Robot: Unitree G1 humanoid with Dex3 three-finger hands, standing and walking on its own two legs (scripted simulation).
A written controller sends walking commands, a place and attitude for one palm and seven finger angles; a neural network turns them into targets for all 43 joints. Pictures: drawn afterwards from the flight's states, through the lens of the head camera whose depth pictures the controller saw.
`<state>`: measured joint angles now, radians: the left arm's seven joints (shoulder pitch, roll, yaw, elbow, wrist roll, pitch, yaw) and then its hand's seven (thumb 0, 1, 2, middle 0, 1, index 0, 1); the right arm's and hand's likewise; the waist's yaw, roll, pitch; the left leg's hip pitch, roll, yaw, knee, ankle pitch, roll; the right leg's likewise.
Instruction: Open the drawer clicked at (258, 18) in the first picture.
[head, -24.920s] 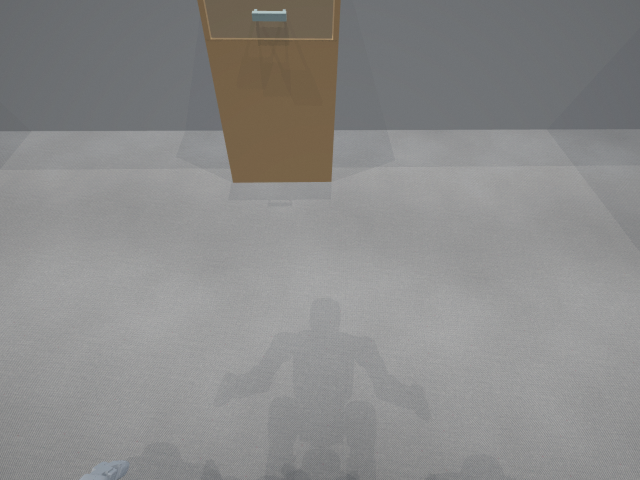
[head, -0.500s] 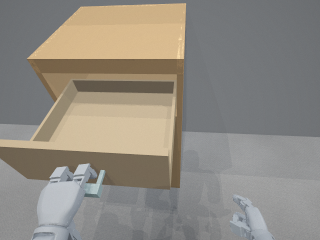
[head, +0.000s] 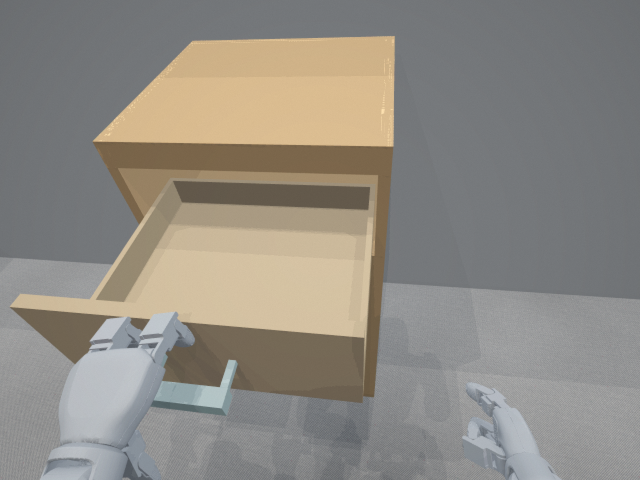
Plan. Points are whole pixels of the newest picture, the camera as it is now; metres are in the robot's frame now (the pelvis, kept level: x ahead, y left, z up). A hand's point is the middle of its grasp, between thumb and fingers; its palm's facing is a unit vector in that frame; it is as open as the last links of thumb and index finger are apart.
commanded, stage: lift the hand off the handle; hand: left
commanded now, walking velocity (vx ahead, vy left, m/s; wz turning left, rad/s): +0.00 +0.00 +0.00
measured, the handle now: (189, 380) +0.22 +0.21 +0.01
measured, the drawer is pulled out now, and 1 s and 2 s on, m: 0.28 0.28 0.28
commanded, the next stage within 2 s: draw the hand back to the body in 0.64 s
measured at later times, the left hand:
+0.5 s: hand (117, 362) +0.18 +0.22 +0.15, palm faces +0.18 -0.16 -0.97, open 13.8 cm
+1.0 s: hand (101, 371) +0.17 +0.23 +0.16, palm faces +0.12 -0.12 -0.98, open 13.9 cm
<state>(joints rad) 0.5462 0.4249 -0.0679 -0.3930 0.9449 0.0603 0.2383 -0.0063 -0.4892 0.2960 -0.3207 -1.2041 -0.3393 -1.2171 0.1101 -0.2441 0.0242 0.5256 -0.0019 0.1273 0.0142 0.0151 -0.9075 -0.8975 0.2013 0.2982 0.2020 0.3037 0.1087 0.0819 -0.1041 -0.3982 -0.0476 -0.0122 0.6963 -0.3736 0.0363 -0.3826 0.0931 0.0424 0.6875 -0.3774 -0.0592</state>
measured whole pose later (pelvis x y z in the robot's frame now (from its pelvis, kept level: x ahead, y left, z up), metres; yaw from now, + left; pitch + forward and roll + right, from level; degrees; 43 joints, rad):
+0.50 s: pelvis +0.00 +0.01 +0.01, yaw +0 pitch +0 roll -1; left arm 0.51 0.49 -0.05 -0.65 0.87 0.20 0.07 -0.01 -0.49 0.30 -0.32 -1.20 -0.32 -1.21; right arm 0.10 -0.26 0.07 0.48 0.04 0.19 0.05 0.02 -0.91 -0.90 0.20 0.30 0.20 0.30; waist 0.11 0.12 -0.08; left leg -0.27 -0.05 0.00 0.59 -0.32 0.05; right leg -0.24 0.08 0.06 0.56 -0.32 -0.04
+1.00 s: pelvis -0.02 +0.00 +0.02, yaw +1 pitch -2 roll -1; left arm 0.47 0.54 0.05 -0.59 0.80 0.14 0.01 -0.01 -0.49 0.30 -0.32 -1.20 -0.32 -1.21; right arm 0.12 -0.27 0.06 0.51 0.04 0.15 0.02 0.02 -0.91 -0.90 0.20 0.30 0.20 0.30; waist 0.10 0.11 -0.04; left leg -0.24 -0.04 -0.03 0.55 -0.28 0.03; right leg -0.21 0.09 0.04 0.51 -0.28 -0.06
